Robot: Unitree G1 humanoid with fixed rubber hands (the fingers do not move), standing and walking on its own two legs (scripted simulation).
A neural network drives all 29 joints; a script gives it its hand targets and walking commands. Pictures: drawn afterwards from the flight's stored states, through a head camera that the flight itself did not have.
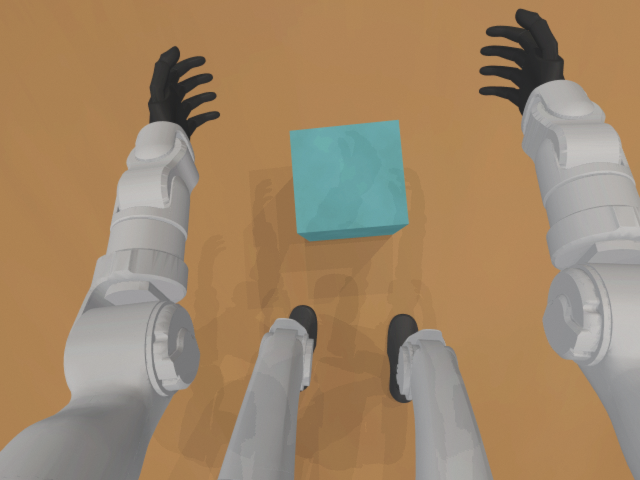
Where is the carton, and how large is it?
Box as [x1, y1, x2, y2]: [290, 120, 408, 240]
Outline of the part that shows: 398,120 290,131 297,233 308,240 392,234 408,223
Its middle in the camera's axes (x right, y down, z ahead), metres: +0.06 -0.10 +0.86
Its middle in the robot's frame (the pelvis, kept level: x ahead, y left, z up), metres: +0.51 +0.03 -0.52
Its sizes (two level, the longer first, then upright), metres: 0.210 0.200 0.250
